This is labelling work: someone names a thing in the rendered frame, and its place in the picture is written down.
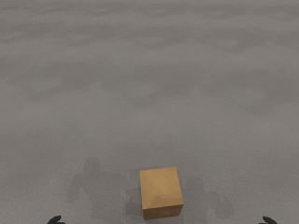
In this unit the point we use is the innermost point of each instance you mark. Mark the carton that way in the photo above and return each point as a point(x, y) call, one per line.
point(160, 193)

